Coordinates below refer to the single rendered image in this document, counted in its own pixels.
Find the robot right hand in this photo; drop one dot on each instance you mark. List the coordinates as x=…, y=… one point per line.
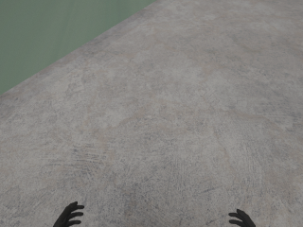
x=246, y=221

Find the robot left hand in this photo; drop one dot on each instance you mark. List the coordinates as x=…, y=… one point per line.
x=67, y=214

